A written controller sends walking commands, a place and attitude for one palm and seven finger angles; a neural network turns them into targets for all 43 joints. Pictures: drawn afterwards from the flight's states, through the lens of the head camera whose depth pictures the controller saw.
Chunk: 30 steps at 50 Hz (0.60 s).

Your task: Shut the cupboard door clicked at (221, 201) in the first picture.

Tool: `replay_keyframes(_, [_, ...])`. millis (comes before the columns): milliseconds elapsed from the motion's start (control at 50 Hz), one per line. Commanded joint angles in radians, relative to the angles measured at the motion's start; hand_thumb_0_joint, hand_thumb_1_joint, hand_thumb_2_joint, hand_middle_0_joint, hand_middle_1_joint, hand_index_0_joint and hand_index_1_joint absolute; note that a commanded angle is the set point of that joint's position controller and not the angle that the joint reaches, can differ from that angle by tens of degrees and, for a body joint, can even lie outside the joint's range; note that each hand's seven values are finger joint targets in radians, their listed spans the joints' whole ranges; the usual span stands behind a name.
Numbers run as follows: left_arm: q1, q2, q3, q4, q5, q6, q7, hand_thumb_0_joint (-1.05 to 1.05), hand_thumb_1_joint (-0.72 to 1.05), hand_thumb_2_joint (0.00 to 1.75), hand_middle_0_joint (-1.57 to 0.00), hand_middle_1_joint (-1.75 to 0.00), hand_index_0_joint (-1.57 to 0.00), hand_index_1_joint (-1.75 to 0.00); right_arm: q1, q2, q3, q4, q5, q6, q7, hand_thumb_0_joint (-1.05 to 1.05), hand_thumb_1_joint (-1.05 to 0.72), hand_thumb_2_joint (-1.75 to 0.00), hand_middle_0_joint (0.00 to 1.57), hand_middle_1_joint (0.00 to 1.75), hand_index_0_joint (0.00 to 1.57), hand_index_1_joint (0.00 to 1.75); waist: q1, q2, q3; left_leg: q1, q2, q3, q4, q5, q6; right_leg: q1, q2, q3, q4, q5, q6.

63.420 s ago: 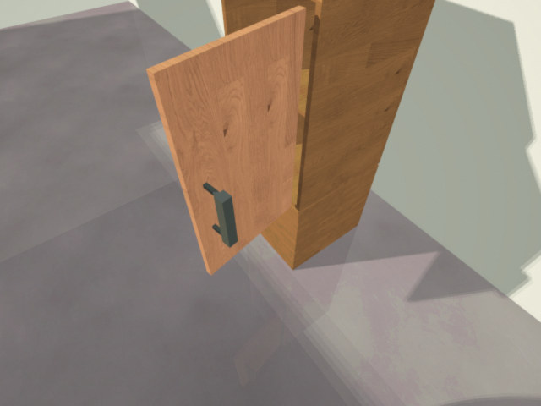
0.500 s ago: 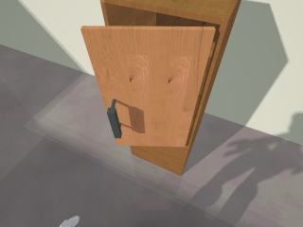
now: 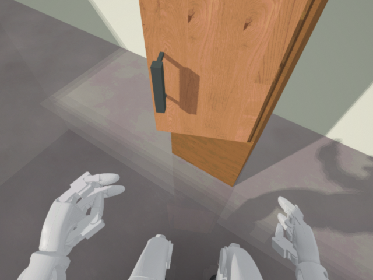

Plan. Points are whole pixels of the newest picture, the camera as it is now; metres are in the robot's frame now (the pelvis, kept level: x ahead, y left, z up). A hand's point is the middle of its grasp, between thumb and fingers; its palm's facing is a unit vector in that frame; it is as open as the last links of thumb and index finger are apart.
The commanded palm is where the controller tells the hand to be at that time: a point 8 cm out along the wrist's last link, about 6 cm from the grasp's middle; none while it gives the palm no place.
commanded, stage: raise the hand and make a fist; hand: left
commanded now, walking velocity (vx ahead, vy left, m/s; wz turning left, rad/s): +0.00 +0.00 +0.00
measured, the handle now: (161, 83) +0.59 +0.15 +0.05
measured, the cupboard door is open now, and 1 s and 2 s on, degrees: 24 24 24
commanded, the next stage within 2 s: bring the fist close to the handle in 1.34 s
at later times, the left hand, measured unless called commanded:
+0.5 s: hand (91, 204) +0.23 +0.21 +0.05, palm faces -0.04 -1.00 -0.02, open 3.3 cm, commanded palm +0.21 +0.26 +0.06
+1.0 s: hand (97, 189) +0.26 +0.21 +0.06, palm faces -0.05 -1.00 -0.03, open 3.1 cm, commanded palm +0.24 +0.26 +0.06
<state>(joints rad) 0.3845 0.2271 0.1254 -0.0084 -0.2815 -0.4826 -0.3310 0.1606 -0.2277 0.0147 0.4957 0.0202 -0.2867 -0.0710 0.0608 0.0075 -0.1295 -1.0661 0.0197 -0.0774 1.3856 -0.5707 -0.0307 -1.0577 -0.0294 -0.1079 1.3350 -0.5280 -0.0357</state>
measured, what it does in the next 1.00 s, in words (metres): stands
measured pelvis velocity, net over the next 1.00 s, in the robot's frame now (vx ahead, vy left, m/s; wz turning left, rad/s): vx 0.04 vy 0.02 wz -0.02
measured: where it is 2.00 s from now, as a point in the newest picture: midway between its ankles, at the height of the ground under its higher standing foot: outside the picture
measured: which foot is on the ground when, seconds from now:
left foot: down 0.00-1.00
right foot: down 0.00-1.00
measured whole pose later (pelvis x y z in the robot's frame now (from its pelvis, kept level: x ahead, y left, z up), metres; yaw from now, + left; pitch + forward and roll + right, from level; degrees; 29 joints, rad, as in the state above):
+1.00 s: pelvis +0.04 +0.02 +0.01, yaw -1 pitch +19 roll -3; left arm 0.39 0.25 0.17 -0.06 -0.29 -0.37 -0.30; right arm 0.24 -0.24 0.02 0.46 0.01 -0.16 -0.04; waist 0.01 0.03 -0.18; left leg -1.08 0.02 -0.05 1.36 -0.62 0.00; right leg -1.07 -0.03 -0.08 1.29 -0.55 0.00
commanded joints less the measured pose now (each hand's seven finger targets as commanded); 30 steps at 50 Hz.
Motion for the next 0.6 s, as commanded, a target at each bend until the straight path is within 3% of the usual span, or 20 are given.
replay_keyframes(0, [-0.058,0.126,0.073,-0.181,-0.007,0.060,0.016,0.00,0.90,0.90,-0.73,-0.88,-0.73,-0.88,-0.002,-0.133,-0.064,-0.144,0.013,-0.029,-0.018,0.00,-0.90,-0.90,0.20,0.30,0.20,0.30,-0.054,0.008,-0.214,0.050,-0.037,0.032,-0.261,-0.014,0.058,0.192,0.024,0.144,-0.341,-0.209,0.016])
replay_keyframes(60, [-0.007,0.143,0.124,-0.186,-0.014,0.105,0.052,0.00,0.90,0.90,-0.79,-0.94,-0.79,-0.94,-0.026,-0.118,-0.059,-0.156,0.012,-0.018,-0.013,0.00,-0.90,-0.90,0.20,0.30,0.20,0.30,-0.018,0.009,-0.230,0.057,-0.039,0.028,-0.295,0.007,0.053,0.224,0.027,0.127,-0.334,-0.194,0.010])
replay_keyframes(120, [0.006,0.113,0.108,-0.240,-0.011,0.076,0.088,0.00,0.90,0.90,-0.84,-1.00,-0.84,-1.00,-0.013,-0.113,-0.060,-0.154,0.004,-0.021,-0.002,0.00,-0.90,-0.90,0.20,0.30,0.20,0.30,-0.025,0.011,-0.255,0.097,-0.036,0.020,-0.309,0.053,0.051,0.213,0.028,0.092,-0.303,-0.115,0.011])
replay_keyframes(240, [-0.003,0.085,0.051,-0.201,0.005,-0.003,0.097,0.00,0.90,0.90,-0.95,-1.12,-0.95,-1.12,0.012,-0.136,-0.061,-0.144,-0.008,-0.024,0.007,0.00,-0.90,-0.90,0.20,0.30,0.20,0.30,-0.062,-0.016,-0.181,0.075,-0.035,0.001,-0.324,-0.017,0.048,0.126,0.031,0.057,-0.268,-0.117,0.008])
replay_keyframes(280, [-0.015,0.102,0.053,-0.234,0.007,-0.020,0.087,0.00,0.90,0.90,-0.99,-1.16,-0.99,-1.16,0.016,-0.147,-0.064,-0.151,-0.009,-0.025,0.005,0.00,-0.90,-0.90,0.20,0.30,0.20,0.30,-0.053,0.027,-0.210,0.099,-0.034,-0.006,-0.332,-0.004,0.046,0.124,0.033,0.047,-0.241,-0.075,0.002])
replay_keyframes(460, [0.028,0.116,0.070,-0.297,0.015,0.000,0.098,0.00,0.90,0.90,-1.15,-1.34,-1.15,-1.34,0.038,-0.151,-0.070,-0.171,-0.013,0.019,0.011,0.00,-0.90,-0.90,0.20,0.30,0.20,0.30,-0.045,0.083,-0.271,0.171,-0.029,-0.018,-0.327,0.156,0.033,0.145,0.049,0.021,-0.197,0.078,-0.006])
replay_keyframes(500, [0.033,0.094,0.047,-0.303,0.018,0.014,0.096,0.00,0.90,0.90,-1.19,-1.38,-1.19,-1.38,0.043,-0.149,-0.070,-0.178,-0.014,0.032,0.016,0.00,-0.90,-0.90,0.20,0.30,0.20,0.30,-0.054,0.100,-0.271,0.193,-0.026,-0.017,-0.323,0.192,0.027,0.137,0.048,0.015,-0.195,0.108,-0.002])
replay_keyframes(540, [0.035,0.098,0.051,-0.292,0.020,0.025,0.095,0.00,0.90,0.90,-1.23,-1.42,-1.23,-1.42,0.046,-0.150,-0.071,-0.181,-0.014,0.044,0.017,0.00,-0.90,-0.90,0.20,0.30,0.20,0.30,-0.061,0.074,-0.263,0.194,-0.023,-0.018,-0.319,0.192,0.026,0.134,0.051,0.013,-0.201,0.112,0.000])
replay_keyframes(580, [0.029,0.104,0.060,-0.287,0.019,0.034,0.086,0.00,0.90,0.90,-1.26,-1.46,-1.26,-1.46,0.046,-0.147,-0.068,-0.186,-0.016,0.053,0.018,0.00,-0.90,-0.90,0.20,0.30,0.20,0.30,-0.058,0.089,-0.272,0.189,-0.026,-0.011,-0.306,0.222,0.026,0.145,0.052,0.014,-0.195,0.131,-0.002])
